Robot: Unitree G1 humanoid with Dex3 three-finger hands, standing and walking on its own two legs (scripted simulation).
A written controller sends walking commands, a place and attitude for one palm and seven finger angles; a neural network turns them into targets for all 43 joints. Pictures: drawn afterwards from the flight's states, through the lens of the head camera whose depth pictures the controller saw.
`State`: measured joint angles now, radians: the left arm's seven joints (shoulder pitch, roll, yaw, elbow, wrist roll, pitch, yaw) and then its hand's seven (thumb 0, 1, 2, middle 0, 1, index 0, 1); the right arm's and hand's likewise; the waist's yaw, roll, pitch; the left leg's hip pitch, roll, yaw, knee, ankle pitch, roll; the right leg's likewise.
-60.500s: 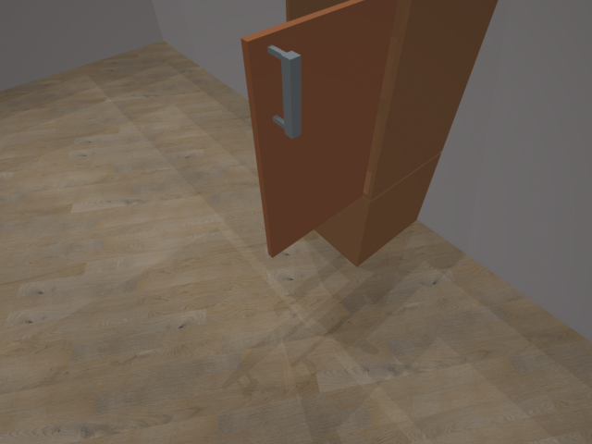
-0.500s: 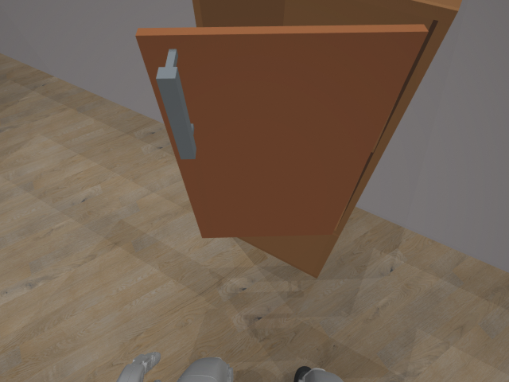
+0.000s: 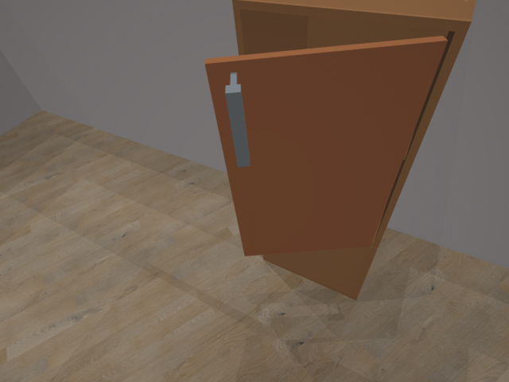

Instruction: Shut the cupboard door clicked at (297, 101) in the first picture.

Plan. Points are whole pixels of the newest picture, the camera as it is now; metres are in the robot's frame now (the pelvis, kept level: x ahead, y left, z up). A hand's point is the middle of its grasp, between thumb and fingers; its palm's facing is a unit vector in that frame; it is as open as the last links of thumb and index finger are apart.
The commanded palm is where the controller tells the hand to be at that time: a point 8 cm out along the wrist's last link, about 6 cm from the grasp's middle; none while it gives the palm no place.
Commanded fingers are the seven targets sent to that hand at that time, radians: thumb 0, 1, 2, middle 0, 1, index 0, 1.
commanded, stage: come to a stop and stand still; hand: left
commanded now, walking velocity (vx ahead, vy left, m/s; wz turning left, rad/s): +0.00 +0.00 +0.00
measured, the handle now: (238, 121) +0.49 +0.06 +0.17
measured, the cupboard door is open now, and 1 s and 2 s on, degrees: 31 31 31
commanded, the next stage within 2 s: look again from close up in 0.26 s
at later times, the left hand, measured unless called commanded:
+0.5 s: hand out of the picture +0.01 +0.18 -0.16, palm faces +0.01 -0.98 -0.22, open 7.3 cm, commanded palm none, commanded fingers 0.00 0.90 0.90 -0.20 -0.30 -0.20 -0.30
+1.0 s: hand out of the picture +0.00 +0.15 -0.16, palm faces +0.02 -0.99 -0.17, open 7.3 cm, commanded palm none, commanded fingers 0.00 0.90 0.90 -0.20 -0.30 -0.20 -0.30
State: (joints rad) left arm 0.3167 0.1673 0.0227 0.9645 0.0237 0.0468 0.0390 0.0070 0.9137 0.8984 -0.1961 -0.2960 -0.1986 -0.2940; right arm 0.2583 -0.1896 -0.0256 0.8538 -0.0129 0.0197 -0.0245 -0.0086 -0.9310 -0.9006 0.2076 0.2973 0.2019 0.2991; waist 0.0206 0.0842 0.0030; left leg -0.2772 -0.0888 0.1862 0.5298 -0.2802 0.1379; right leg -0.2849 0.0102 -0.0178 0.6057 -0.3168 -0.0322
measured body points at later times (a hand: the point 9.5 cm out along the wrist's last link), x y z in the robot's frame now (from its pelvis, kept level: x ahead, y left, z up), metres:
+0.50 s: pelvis +0.00 +0.01 +0.01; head +0.00 +0.00 +0.46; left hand +0.01 +0.24 -0.14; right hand -0.02 -0.21 -0.15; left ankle +0.01 +0.03 -0.73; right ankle -0.01 -0.10 -0.73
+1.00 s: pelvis +0.02 +0.00 +0.01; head +0.03 +0.00 +0.46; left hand +0.00 +0.21 -0.15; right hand +0.03 -0.22 -0.15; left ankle +0.01 +0.03 -0.73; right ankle -0.01 -0.10 -0.73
